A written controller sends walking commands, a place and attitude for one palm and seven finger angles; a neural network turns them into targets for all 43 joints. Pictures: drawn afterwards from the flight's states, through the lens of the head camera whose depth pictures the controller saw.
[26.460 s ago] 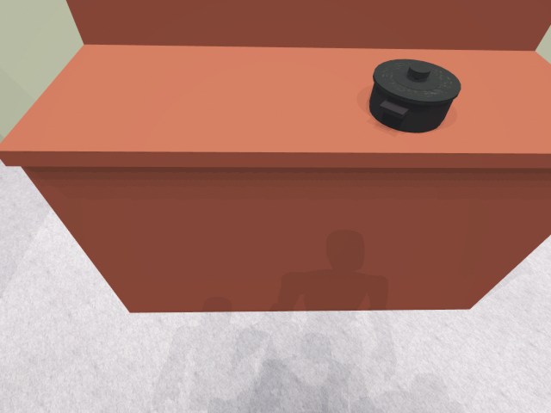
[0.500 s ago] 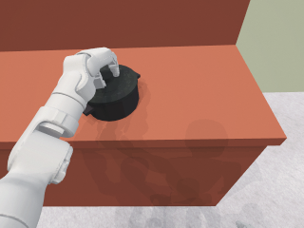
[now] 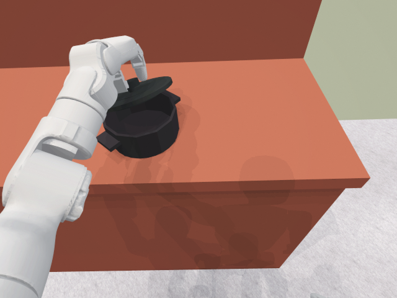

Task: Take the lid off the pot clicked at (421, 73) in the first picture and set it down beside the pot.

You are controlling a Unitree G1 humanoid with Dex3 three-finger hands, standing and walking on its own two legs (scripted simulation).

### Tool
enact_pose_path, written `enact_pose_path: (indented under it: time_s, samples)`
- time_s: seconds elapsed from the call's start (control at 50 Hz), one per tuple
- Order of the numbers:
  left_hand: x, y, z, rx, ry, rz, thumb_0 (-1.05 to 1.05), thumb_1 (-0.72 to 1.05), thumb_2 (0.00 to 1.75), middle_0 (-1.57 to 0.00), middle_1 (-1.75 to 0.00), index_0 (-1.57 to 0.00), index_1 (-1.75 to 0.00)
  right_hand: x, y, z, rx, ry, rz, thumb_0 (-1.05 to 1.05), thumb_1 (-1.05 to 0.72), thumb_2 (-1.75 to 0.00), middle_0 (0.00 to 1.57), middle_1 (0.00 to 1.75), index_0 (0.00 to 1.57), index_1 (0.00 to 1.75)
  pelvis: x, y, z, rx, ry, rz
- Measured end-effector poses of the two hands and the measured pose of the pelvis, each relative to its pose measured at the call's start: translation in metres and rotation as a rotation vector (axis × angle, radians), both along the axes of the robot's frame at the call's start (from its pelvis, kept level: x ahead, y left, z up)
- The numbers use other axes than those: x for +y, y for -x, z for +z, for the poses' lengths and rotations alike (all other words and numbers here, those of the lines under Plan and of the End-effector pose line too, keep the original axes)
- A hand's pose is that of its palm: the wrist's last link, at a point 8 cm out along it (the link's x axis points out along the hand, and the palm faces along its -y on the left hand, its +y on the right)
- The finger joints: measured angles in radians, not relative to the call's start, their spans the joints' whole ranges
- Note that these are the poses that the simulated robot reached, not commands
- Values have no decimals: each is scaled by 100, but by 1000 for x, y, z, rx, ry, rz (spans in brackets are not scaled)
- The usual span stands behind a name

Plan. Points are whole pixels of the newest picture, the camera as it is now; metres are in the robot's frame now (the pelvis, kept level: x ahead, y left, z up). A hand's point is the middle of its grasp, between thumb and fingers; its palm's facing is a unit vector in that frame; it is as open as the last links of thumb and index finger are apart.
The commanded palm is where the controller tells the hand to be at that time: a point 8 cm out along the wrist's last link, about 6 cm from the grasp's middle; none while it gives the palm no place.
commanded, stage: lift the lid straight up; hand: left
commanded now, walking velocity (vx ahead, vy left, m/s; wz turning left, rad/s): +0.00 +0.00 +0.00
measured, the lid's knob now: (129, 84) +0.51 +0.14 +0.18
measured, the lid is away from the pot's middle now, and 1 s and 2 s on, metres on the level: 0.01 0.01 0.01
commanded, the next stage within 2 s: open the fingers wide in 0.26 s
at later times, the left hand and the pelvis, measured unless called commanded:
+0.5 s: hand (110, 64) +0.47 +0.15 +0.25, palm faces -0.21 -0.07 -0.98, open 4.5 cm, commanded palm +0.45 +0.14 +0.31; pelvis +0.00 +0.00 +0.00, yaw +0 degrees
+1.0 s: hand (118, 62) +0.48 +0.14 +0.25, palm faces -0.20 -0.06 -0.98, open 7.9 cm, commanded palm +0.46 +0.14 +0.31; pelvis +0.01 +0.00 +0.00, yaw +0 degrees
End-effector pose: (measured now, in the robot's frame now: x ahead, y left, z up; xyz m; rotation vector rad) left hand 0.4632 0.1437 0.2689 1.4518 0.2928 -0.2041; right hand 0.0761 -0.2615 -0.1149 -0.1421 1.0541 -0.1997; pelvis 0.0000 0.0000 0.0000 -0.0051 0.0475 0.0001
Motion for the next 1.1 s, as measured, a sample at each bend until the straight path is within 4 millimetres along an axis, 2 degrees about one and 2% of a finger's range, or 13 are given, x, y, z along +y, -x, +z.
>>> enact_pose_path:
  time_s: [0.22,0.48,0.66,0.92,1.1]
  samples:
    - [5,4,21,-63,-2,10,2,75,86,-121,-117,-71,-100,1,-6,2,-4,-5,11,1,-91,-90,20,30,20,30,2,-1,0,-5,1,2]
    - [8,6,39,-111,-52,9,0,76,89,-120,-114,-74,-99,11,-30,6,-40,-22,44,1,-91,-90,20,30,20,30,4,-2,0,2,3,9]
    - [0,2,36,-110,-40,-19,0,60,95,-113,-98,-75,-85,15,-37,5,-33,-27,55,1,-91,-90,20,30,20,30,5,-4,0,8,3,11]
    - [-1,-6,32,-100,-40,-15,0,25,109,-100,-64,-76,-56,11,-28,1,4,-29,37,1,-91,-90,20,30,20,30,4,-9,1,17,3,7]
    - [-5,-5,31,-105,-37,-18,0,-1,120,-90,-40,-77,-35,8,-29,1,1,-30,35,1,-91,-90,20,30,20,30,2,-10,1,15,3,5]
